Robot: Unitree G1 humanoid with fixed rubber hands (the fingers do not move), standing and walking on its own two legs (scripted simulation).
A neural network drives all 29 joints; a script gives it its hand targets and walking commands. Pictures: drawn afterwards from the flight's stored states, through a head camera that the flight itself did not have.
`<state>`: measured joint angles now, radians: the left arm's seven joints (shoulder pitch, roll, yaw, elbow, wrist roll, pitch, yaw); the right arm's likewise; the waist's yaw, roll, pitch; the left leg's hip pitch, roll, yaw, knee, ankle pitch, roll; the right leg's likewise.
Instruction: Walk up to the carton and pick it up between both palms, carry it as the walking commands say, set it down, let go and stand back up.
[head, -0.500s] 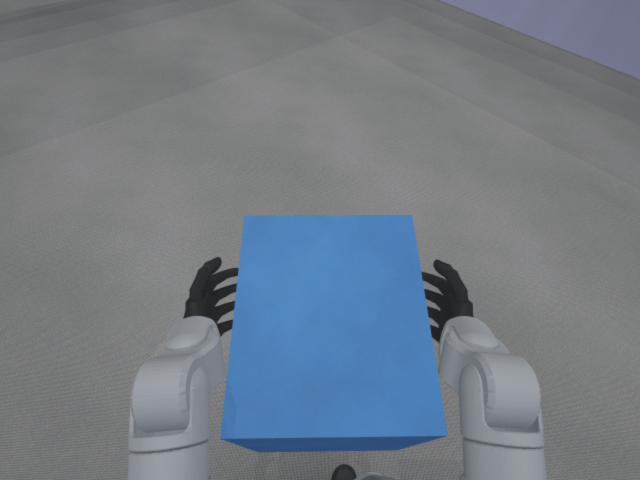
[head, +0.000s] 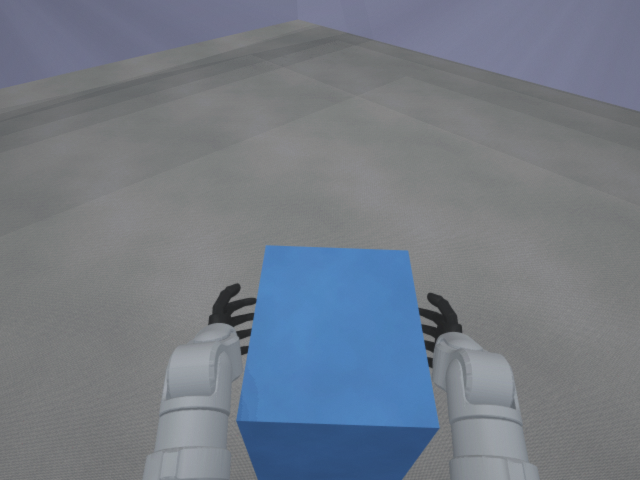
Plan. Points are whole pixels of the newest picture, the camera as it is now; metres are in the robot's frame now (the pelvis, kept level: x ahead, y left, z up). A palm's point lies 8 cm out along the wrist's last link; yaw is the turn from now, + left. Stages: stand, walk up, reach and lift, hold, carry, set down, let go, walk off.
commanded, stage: carry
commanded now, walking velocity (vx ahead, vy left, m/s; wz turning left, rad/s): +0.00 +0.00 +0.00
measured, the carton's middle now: (332, 369) +0.28 +0.01 -0.01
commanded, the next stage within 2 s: none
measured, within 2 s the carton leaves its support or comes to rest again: neither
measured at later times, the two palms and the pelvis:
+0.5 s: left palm (225, 342) +0.29 +0.15 +0.04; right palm (444, 351) +0.28 -0.13 +0.04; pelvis -0.01 +0.01 +0.02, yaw +0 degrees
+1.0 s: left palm (222, 326) +0.30 +0.16 +0.05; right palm (439, 333) +0.30 -0.13 +0.05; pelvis +0.01 +0.01 +0.02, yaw +1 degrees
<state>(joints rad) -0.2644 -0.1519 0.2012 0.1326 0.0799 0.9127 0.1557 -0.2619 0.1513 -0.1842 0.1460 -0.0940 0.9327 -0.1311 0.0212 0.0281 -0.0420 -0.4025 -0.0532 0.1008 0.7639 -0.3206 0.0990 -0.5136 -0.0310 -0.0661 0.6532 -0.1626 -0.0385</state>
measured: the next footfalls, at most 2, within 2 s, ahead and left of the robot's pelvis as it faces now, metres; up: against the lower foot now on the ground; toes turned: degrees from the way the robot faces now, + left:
right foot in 0.24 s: +0.12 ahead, -0.11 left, +0.00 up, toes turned -5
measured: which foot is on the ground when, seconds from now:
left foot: down 0.00-1.00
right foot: down 0.00-0.12, up 0.14-0.22, down 0.24-1.00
